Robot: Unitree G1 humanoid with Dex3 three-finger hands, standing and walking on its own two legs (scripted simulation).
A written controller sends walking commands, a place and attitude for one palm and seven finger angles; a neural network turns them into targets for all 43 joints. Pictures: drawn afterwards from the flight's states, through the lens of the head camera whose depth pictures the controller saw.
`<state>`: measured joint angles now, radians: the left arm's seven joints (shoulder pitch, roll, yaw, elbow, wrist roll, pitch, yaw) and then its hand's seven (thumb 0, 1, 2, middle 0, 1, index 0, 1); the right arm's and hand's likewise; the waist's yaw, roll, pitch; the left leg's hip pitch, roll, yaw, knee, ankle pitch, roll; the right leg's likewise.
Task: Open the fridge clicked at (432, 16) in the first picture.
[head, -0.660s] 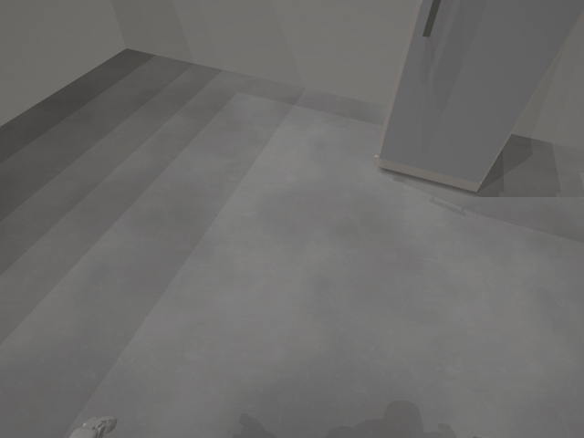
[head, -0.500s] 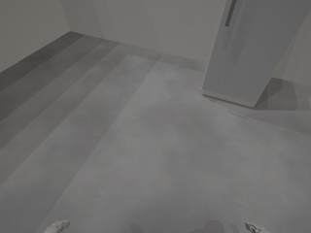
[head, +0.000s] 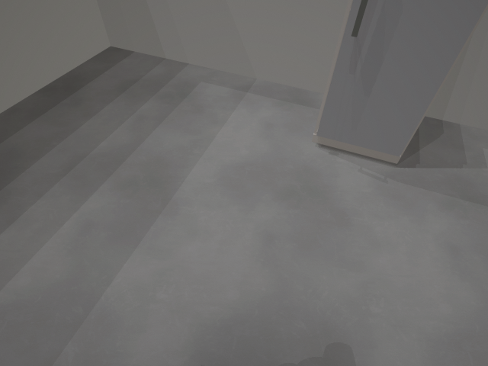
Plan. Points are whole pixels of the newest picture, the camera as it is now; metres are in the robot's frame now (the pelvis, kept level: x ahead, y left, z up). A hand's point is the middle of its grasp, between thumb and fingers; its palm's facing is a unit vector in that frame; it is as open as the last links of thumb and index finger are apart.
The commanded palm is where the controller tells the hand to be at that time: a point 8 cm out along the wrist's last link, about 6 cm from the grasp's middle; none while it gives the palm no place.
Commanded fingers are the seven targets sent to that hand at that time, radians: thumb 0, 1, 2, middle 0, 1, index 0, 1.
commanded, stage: stand and wait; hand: left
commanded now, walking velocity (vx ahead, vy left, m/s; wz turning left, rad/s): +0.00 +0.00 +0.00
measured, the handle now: out of the picture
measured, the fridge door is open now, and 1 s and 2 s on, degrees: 0 0 0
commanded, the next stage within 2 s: look at it before walking up in 0.18 s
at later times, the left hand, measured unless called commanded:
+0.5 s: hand out of the picture +0.07 +0.23 -0.16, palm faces -0.04 -0.94 -0.33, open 7.4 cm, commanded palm none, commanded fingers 0.00 0.90 0.90 -0.20 -0.30 -0.20 -0.30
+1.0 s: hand out of the picture +0.07 +0.23 -0.16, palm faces -0.05 -0.95 -0.32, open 7.4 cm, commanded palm none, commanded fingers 0.00 0.90 0.90 -0.20 -0.30 -0.20 -0.30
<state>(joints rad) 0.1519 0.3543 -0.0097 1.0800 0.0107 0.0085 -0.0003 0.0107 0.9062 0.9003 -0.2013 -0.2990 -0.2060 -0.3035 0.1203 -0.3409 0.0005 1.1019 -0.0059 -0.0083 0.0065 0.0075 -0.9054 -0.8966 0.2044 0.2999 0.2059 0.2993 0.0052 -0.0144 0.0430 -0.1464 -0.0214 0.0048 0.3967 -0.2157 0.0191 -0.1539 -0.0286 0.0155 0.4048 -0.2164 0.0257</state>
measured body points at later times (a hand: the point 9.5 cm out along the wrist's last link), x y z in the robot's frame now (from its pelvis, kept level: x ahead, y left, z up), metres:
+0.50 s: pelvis -0.01 -0.01 +0.00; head +0.00 -0.01 +0.45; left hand +0.07 +0.28 -0.13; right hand +0.07 -0.30 -0.13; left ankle +0.00 +0.11 -0.74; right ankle +0.00 -0.14 -0.74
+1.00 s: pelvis +0.00 -0.01 +0.00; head +0.01 -0.01 +0.45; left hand +0.07 +0.28 -0.14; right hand +0.08 -0.30 -0.14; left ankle +0.00 +0.11 -0.74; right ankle +0.00 -0.14 -0.74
